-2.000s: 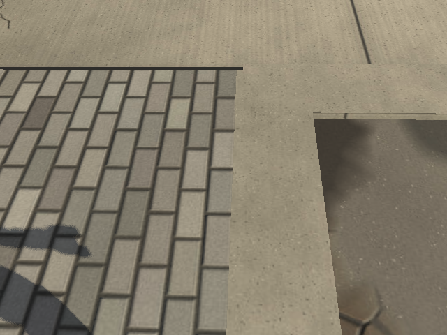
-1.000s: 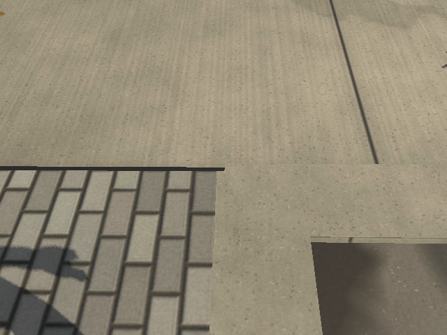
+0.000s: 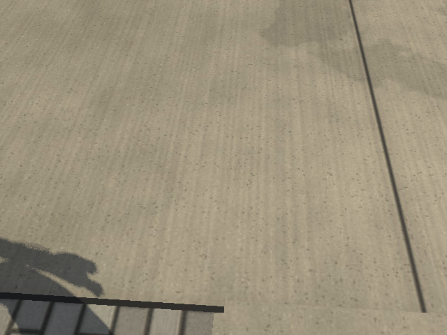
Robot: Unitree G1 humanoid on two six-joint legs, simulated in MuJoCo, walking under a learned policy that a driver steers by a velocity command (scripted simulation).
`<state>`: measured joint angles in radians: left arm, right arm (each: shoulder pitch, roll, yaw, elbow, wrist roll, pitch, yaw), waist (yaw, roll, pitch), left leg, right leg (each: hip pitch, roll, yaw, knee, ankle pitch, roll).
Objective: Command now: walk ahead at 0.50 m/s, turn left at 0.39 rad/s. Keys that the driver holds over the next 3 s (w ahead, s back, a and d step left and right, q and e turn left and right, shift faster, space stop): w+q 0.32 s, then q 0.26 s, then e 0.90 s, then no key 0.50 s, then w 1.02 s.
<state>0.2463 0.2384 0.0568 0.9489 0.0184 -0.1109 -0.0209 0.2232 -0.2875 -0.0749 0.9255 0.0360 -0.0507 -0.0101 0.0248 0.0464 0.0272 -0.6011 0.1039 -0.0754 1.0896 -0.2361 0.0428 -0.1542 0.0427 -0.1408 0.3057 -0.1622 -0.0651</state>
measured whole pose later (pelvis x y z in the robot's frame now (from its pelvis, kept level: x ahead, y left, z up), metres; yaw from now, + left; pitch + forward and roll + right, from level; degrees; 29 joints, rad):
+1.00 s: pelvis +0.40 +0.09 -0.01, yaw +16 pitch +2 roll +1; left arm 0.15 0.28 0.06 0.80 0.00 -0.01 0.01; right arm 0.11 -0.28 -0.06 0.78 0.00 0.02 -0.04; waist 0.03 0.00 0.05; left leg -0.42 -0.07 -0.06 0.94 -0.51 -0.04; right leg -0.40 0.03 0.09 0.46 -0.10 -0.01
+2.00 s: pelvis +0.41 +0.08 -0.01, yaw -8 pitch +0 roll -1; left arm 0.12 0.24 0.03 0.79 0.02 0.00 0.00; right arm 0.20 -0.27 -0.05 0.84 -0.01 0.01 -0.02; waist -0.01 -0.01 0.03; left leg -0.23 0.05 -0.01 0.52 -0.28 -0.03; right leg -0.24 0.04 0.00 0.50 -0.26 -0.02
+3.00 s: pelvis +0.81 +0.09 +0.00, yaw -7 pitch +1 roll +2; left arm 0.12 0.29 0.06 0.80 0.00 -0.07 0.01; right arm 0.34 -0.26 -0.05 0.90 0.00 -0.09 0.01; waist -0.07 -0.04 0.02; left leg -0.05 -0.09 0.05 0.20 -0.17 0.08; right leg -0.69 -0.14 0.05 0.77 0.03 0.01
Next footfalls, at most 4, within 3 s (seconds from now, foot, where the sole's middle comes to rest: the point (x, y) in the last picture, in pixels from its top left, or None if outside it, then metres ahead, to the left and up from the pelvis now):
0.32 left None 0.33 0.16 -0.78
0.80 right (240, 318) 0.55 0.01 -0.78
1.14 left None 0.42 0.23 -0.78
1.58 right None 0.44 -0.03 -0.78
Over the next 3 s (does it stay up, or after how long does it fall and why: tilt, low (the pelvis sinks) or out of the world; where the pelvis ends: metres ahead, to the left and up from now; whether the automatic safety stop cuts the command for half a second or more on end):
stays up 0.81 0.09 0.00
